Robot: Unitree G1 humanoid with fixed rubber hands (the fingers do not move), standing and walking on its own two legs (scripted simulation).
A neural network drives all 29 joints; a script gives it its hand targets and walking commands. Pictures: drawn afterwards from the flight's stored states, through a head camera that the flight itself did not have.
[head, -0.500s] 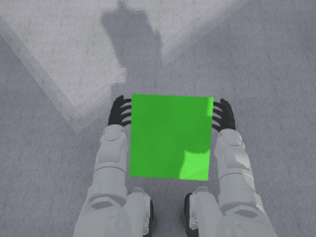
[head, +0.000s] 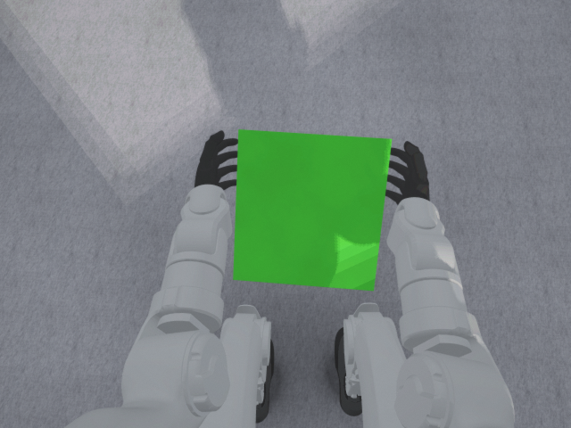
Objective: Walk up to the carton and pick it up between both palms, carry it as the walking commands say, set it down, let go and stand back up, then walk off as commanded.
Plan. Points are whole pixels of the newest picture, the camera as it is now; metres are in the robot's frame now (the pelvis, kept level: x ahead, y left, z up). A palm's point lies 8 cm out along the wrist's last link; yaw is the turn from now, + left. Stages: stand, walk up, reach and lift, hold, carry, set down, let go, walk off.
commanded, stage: set down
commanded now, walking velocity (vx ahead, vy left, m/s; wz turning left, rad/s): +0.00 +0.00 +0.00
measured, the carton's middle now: (307, 199) +0.46 +0.00 -0.17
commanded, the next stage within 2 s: none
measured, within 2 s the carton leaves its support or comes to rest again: neither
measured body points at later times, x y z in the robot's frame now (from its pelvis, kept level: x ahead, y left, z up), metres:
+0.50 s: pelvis -0.02 +0.00 -0.07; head +0.25 +0.01 +0.30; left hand +0.48 +0.14 -0.16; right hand +0.46 -0.14 -0.16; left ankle +0.08 +0.11 -0.54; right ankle +0.10 -0.12 -0.54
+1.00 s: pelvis -0.02 +0.00 -0.13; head +0.29 +0.02 +0.20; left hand +0.50 +0.14 -0.25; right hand +0.48 -0.15 -0.24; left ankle +0.08 +0.11 -0.54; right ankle +0.10 -0.12 -0.54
